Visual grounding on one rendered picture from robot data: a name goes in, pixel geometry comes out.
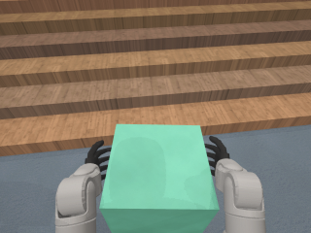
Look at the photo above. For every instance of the right robot forearm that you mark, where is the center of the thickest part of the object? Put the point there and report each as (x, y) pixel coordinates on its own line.
(243, 198)

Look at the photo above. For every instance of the carton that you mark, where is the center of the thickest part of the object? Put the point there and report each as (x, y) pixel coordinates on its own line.
(158, 180)

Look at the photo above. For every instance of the robot right hand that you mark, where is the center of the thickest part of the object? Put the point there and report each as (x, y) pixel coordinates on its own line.
(219, 152)

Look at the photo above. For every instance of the robot left hand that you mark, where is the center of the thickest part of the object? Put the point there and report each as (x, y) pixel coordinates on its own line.
(94, 153)

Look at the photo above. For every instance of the left robot forearm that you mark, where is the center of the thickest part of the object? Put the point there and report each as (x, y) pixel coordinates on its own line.
(75, 201)

